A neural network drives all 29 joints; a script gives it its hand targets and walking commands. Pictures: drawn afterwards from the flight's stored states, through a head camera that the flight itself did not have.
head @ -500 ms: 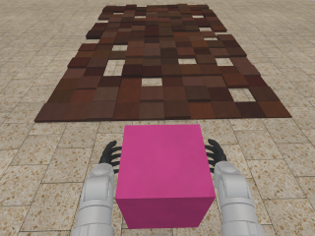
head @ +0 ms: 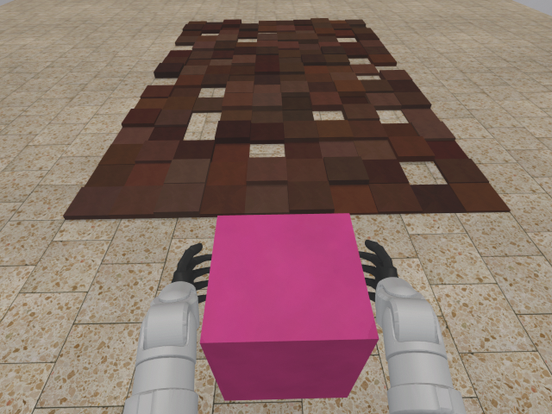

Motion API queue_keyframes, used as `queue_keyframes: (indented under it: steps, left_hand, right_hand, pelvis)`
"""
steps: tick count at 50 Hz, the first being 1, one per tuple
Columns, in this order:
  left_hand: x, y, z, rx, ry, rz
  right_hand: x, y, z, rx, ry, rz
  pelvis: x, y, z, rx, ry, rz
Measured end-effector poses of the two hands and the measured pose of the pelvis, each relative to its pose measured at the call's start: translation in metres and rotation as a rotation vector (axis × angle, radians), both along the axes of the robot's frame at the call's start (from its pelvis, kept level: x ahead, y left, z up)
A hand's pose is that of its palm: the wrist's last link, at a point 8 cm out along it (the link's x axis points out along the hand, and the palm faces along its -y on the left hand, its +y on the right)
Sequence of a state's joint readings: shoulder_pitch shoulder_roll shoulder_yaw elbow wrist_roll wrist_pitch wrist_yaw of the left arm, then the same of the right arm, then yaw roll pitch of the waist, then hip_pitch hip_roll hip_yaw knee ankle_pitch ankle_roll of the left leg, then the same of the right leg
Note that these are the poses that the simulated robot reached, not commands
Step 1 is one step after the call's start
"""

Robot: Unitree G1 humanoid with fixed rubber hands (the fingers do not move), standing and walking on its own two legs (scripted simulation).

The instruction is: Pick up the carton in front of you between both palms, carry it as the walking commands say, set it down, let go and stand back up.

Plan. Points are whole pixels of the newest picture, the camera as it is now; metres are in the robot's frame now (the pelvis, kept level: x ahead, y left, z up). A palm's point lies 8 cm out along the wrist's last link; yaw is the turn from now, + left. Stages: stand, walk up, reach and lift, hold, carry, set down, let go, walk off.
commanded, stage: hold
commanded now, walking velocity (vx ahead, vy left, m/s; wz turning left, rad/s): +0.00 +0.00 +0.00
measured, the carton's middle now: (284, 310) +0.29 +0.00 -0.02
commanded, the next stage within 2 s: carry in 0.90 s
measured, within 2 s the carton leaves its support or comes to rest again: neither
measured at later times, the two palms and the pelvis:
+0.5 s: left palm (185, 287) +0.29 +0.15 +0.05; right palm (384, 283) +0.29 -0.15 +0.05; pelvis +0.01 +0.00 +0.00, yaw +0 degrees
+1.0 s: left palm (184, 283) +0.30 +0.15 +0.05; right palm (383, 279) +0.30 -0.15 +0.05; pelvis +0.02 +0.00 +0.00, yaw +1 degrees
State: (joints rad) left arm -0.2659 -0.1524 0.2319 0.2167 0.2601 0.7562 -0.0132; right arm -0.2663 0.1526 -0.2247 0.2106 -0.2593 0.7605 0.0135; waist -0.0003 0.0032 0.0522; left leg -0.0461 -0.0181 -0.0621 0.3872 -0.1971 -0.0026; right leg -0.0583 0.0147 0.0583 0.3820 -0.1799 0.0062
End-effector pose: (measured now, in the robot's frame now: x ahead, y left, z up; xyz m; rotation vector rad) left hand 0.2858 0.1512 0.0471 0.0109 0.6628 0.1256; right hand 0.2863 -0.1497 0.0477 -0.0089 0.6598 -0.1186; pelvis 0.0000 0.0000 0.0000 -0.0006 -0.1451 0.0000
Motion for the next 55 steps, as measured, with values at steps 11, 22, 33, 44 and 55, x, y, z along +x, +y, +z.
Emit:
queue_keyframes:
  steps: [11,22,33,44,55]
  left_hand:
    - [0.004,0.0,0.002,-0.006,-0.009,0.006]
    - [0.006,0.0,0.001,0.008,-0.004,-0.006]
    - [0.006,0.0,0.0,0.016,0.001,-0.013]
    - [0.004,0.0,0.0,0.015,0.001,-0.012]
    - [0.026,0.012,0.016,-0.012,-0.055,0.026]
  right_hand:
    - [0.004,0.0,0.002,0.006,-0.009,-0.004]
    - [0.006,0.0,0.002,-0.009,-0.004,0.006]
    - [0.005,0.0,0.0,-0.017,0.001,0.01]
    - [0.003,0.0,0.0,-0.015,0.001,0.01]
    - [0.031,0.012,0.019,0.004,-0.055,0.005]
  pelvis:
    - [-0.001,-0.001,0.0,0.0,0.001,0.001]
    - [0.006,0.0,0.001,0.0,0.007,-0.001]
    - [0.01,0.0,0.002,0.0,0.011,-0.002]
    - [0.008,0.0,0.001,0.0,0.01,-0.001]
    - [0.033,0.008,-0.006,0.0,0.16,0.031]
